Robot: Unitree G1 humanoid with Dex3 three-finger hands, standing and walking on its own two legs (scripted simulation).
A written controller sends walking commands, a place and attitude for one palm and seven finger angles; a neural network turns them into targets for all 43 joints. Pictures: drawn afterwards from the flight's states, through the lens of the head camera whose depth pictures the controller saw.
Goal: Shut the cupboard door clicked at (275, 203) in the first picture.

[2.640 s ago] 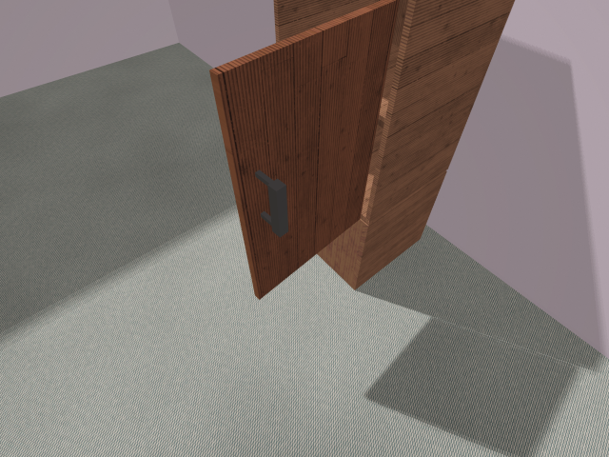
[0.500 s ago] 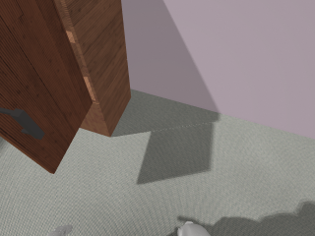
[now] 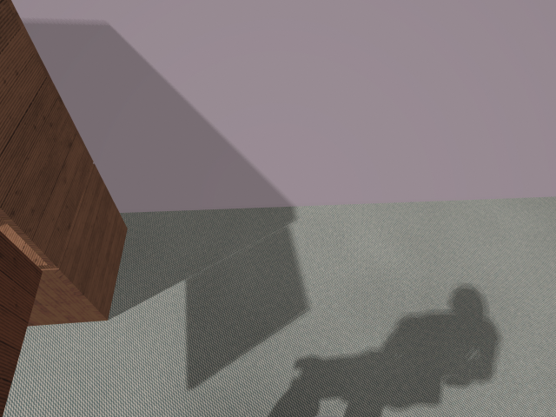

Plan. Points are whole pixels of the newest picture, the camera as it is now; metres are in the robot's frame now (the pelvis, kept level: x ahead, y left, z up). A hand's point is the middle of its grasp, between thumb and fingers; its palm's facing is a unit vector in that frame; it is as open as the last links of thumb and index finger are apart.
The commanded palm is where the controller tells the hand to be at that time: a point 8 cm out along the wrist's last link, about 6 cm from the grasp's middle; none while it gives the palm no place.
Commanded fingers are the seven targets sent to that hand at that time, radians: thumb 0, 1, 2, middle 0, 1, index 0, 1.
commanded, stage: walk to a spot facing it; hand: left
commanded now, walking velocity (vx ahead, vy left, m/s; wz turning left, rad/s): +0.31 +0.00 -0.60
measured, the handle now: out of the picture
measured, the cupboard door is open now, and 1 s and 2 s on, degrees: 94 94 94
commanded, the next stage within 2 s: turn to face it in 1.08 s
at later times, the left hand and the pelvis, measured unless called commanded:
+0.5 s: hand (253, 306) +0.33 +0.06 -0.16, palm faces -0.32 -0.93 -0.20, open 7.4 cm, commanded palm none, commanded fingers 0.00 0.90 0.90 -0.20 -0.30 -0.20 -0.30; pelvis +0.17 -0.09 +0.00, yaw -16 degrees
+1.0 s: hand (261, 265) +0.43 +0.05 -0.18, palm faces -0.30 -0.94 -0.15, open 7.4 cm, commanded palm none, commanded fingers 0.00 0.90 0.90 -0.20 -0.30 -0.20 -0.30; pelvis +0.42 -0.13 +0.00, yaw -23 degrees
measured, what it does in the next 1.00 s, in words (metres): walks ahead, turning right: right foot, then left foot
